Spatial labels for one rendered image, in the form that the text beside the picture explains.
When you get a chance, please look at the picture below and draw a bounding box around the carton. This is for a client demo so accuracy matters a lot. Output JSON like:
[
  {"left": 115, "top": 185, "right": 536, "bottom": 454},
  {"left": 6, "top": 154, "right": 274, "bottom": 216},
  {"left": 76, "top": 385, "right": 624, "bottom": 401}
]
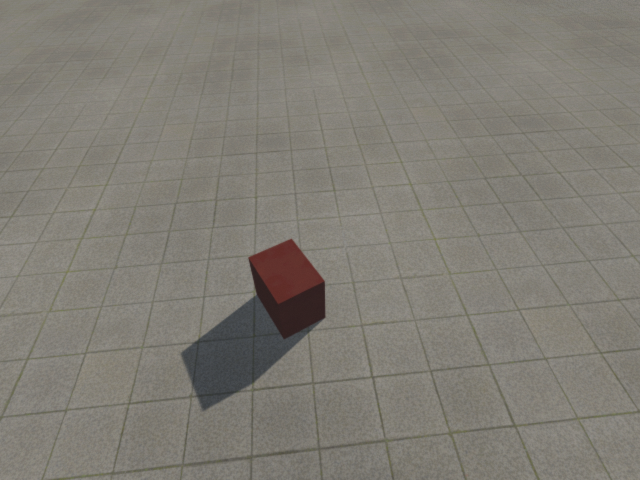
[{"left": 248, "top": 239, "right": 325, "bottom": 339}]

